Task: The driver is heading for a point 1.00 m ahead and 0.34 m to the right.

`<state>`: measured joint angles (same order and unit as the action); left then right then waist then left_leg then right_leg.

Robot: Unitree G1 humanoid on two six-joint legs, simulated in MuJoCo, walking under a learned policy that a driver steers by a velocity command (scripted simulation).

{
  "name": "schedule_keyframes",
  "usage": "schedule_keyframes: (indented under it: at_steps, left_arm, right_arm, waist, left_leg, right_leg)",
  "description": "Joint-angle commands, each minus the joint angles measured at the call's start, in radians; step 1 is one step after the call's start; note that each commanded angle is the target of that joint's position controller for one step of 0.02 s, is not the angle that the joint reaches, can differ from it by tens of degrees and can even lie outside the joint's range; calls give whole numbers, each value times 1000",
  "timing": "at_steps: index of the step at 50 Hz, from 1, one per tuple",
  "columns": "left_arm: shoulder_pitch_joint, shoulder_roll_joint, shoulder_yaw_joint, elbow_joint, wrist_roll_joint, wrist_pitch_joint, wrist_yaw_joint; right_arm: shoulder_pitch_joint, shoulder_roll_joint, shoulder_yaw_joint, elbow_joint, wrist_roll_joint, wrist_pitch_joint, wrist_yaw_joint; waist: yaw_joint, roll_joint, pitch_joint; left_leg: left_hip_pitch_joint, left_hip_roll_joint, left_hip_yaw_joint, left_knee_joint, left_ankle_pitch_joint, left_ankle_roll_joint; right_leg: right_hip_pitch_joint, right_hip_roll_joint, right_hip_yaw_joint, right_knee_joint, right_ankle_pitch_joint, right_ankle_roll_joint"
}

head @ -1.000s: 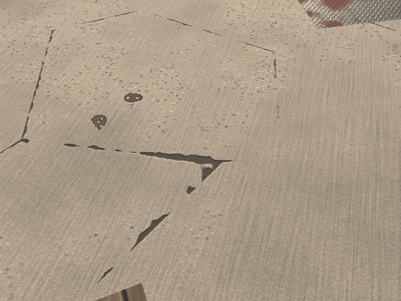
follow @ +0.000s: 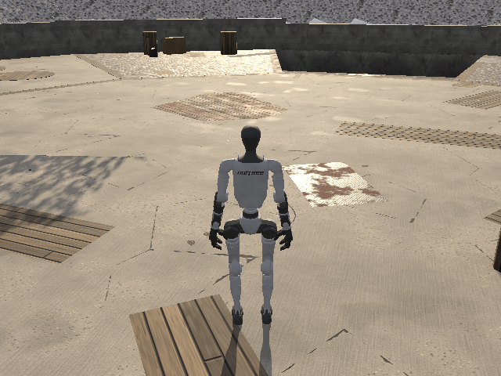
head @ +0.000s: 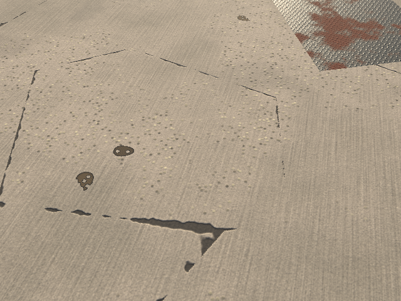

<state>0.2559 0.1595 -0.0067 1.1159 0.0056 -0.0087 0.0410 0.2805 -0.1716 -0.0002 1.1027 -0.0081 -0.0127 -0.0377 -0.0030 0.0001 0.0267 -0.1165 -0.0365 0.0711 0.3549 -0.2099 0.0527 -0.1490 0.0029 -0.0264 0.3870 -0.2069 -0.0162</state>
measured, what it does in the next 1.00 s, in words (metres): walks ahead: right foot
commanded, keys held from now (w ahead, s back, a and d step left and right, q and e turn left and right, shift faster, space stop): no key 0.34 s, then w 0.66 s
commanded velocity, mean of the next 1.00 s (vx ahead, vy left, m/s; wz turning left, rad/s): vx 0.22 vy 0.00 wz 0.00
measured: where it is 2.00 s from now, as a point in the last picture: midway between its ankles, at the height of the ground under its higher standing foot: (225, 224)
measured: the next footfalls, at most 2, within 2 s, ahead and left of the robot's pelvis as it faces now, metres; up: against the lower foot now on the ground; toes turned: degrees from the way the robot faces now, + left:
right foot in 0.68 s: +0.11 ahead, -0.13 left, +0.00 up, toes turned -4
left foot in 1.14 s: +0.46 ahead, +0.03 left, +0.00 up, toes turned +4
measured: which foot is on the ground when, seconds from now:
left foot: down 0.00-0.68, up 0.70-1.00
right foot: down 0.00-0.46, up 0.48-0.66, down 0.68-1.00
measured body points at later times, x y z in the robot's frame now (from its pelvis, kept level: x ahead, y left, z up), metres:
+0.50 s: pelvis +0.02 -0.01 +0.00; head +0.01 -0.01 +0.45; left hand -0.01 +0.21 -0.16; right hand -0.03 -0.23 -0.17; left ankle -0.01 +0.08 -0.74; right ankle +0.00 -0.11 -0.74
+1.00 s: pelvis +0.20 -0.06 -0.01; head +0.22 -0.07 +0.44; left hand +0.09 +0.16 -0.14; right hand +0.34 -0.28 -0.15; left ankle +0.33 +0.06 -0.70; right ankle +0.07 -0.13 -0.75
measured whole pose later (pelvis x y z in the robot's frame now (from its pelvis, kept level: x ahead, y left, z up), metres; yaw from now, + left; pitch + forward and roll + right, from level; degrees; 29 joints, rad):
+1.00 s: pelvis +0.20 -0.06 -0.01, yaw +0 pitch +1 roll +0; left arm 0.52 0.13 0.01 1.12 0.02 -0.10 0.02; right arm 0.08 -0.19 -0.05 0.97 -0.03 -0.04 0.03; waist 0.04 0.03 0.03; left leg -0.62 0.06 0.07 0.78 -0.12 0.05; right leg 0.08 0.06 -0.07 0.19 -0.30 -0.06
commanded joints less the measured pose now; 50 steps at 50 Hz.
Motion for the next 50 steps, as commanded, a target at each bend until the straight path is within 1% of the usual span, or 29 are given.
schedule_keyframes:
  at_steps: [1,17,18,19,20,21,22,23,24,25,26,27,28,29,30,31,32,33,34,35,36,37,38,39,41,42,44,47,50]
  left_arm:
    - [47,86,11,-4,1,-5,4]
    - [90,56,0,42,2,0,7]
    - [101,51,-1,47,3,1,6]
    - [104,59,3,47,4,3,5]
    - [105,72,11,42,5,6,4]
    - [101,78,16,32,9,10,0]
    - [99,60,15,21,18,11,-6]
    - [67,58,16,1,20,9,-11]
    - [37,35,12,-23,22,3,-18]
    - [16,14,9,-41,32,-7,-26]
    - [-12,31,14,-60,38,-18,-31]
    - [-27,53,23,-77,33,-27,-37]
    - [-23,61,28,-87,29,-36,-43]
    - [-13,60,32,-93,24,-43,-50]
    - [-2,51,33,-99,18,-49,-53]
    - [23,41,35,-95,13,-53,-54]
    - [87,24,36,-75,10,-55,-52]
    - [166,23,42,-43,8,-56,-49]
    - [264,48,53,-14,13,-59,-42]
    - [388,134,75,2,27,-67,-29]
    - [474,204,93,29,19,-56,-28]
    - [358,162,81,-1,22,-50,-25]
    - [261,141,74,-38,18,-56,-30]
    - [213,127,69,-58,17,-65,-33]
    - [198,97,57,-60,11,-83,-28]
    - [225,87,52,-48,11,-91,-26]
    - [281,82,46,-26,11,-97,-23]
    - [301,81,38,-22,13,-98,-24]
    - [313,96,39,-16,12,-102,-21]
  right_arm:
    - [57,-67,-9,2,0,-3,-5]
    - [90,-40,1,54,-1,1,-11]
    - [101,-35,3,59,-2,1,-10]
    - [106,-45,-2,60,-3,3,-9]
    - [114,-64,-12,58,-3,7,-8]
    - [120,-78,-20,53,-5,12,-5]
    - [128,-89,-27,48,-7,16,-1]
    - [172,-83,-31,51,-3,17,1]
    - [216,-97,-38,60,-3,15,1]
    - [233,-123,-50,66,-9,11,0]
    - [234,-122,-55,64,-12,5,2]
    - [225,-125,-59,58,-18,-4,4]
    - [208,-129,-62,49,-20,-12,7]
    - [185,-129,-63,40,-16,-19,8]
    - [160,-130,-65,33,-11,-25,9]
    - [134,-125,-65,25,-7,-29,11]
    - [105,-125,-66,17,0,-30,13]
    - [96,-123,-68,11,0,-31,15]
    - [86,-100,-62,1,-6,-38,18]
    - [46,-27,-40,-36,-4,-49,28]
    - [29,-44,-46,-77,-20,-53,38]
    - [1,-84,-56,-87,-44,-52,47]
    - [-8,-65,-53,-89,-37,-56,57]
    - [5,-49,-51,-82,-27,-63,63]
    - [12,-52,-55,-76,-31,-55,71]
    - [-4,-58,-58,-81,-30,-49,72]
    - [-60,-53,-59,-103,-25,-38,70]
    - [-215,-35,-48,-167,-21,-33,71]
    - [-322,-30,-38,-213,-11,-33,72]
  waist:
    - [-1,-6,26]
    - [2,-5,53]
    - [1,-4,32]
    - [-1,-1,41]
    - [-3,10,51]
    - [-8,27,85]
    - [-15,54,133]
    - [-36,57,168]
    - [-53,100,186]
    - [-56,148,182]
    - [-59,131,186]
    - [-54,106,168]
    - [-38,88,149]
    - [-20,82,137]
    - [-3,95,139]
    - [18,92,136]
    - [52,80,129]
    - [77,56,116]
    - [111,0,92]
    - [163,-223,55]
    - [161,-320,61]
    - [90,-149,133]
    - [49,-69,150]
    - [20,-35,144]
    - [-5,-42,108]
    - [-4,-46,96]
    - [2,-59,92]
    - [22,-73,115]
    - [42,-100,128]
  left_leg:
    - [-5,124,-123,-60,117,6]
    - [-26,132,-126,-60,94,3]
    - [-20,124,-124,-69,21,5]
    - [-29,110,-121,-65,-80,11]
    - [-47,96,-122,-52,-237,28]
    - [-82,100,-147,-58,-397,49]
    - [-110,130,-199,-80,-508,75]
    - [-105,167,-263,-117,-597,102]
    - [-71,228,-349,-171,-645,134]
    - [-35,313,-443,-227,-654,177]
    - [-43,357,-486,-258,-600,201]
    - [-27,367,-490,-269,-541,207]
    - [-12,362,-465,-264,-490,201]
    - [-21,342,-419,-254,-453,183]
    - [-61,317,-368,-239,-412,165]
    - [-111,281,-310,-216,-374,147]
    - [-189,244,-249,-171,-358,131]
    - [-271,204,-204,-101,-349,120]
    - [-369,160,-147,26,-320,100]
    - [-505,42,-7,359,-263,50]
    - [-653,-20,17,614,-360,48]
    - [-674,61,-62,747,-290,61]
    - [-662,90,-85,764,-189,62]
    - [-622,112,-92,744,-105,53]
    - [-577,122,-68,707,-28,23]
    - [-585,114,-52,697,-4,15]
    - [-614,107,-23,659,27,-2]
    - [-604,89,16,500,82,-16]
    - [-500,58,56,312,141,-1]
  right_leg:
    - [-23,-111,113,-67,160,-30]
    - [-29,-100,107,-77,121,-31]
    - [-21,-91,103,-84,47,-33]
    - [-35,-72,93,-73,-51,-38]
    - [-63,-44,76,-38,-195,-52]
    - [-118,-28,70,-9,-335,-65]
    - [-171,-13,53,31,-393,-69]
    - [-258,-5,54,81,-418,-73]
    - [-321,14,15,165,-356,-67]
    - [-356,11,-42,268,-249,-59]
    - [-374,-20,-34,338,-212,-59]
    - [-394,-35,-14,388,-233,-59]
    - [-400,-48,-2,403,-244,-60]
    - [-373,-53,-2,373,-238,-61]
    - [-310,-49,-15,312,-221,-61]
    - [-219,-29,-41,241,-183,-61]
    - [-83,1,-80,146,-108,-61]
    - [59,38,-104,92,-83,-58]
    - [207,13,-48,42,-119,-66]
    - [313,-221,310,-159,-369,-117]
    - [318,-386,644,-288,-553,-210]
    - [207,-388,616,-275,-563,-222]
    - [139,-349,524,-275,-480,-205]
    - [114,-307,425,-282,-322,-178]
    - [112,-252,293,-290,-107,-164]
    - [139,-233,241,-279,19,-160]
    - [169,-211,163,-253,233,-157]
    - [143,-185,95,-249,378,-163]
    - [124,-178,56,-252,462,-161]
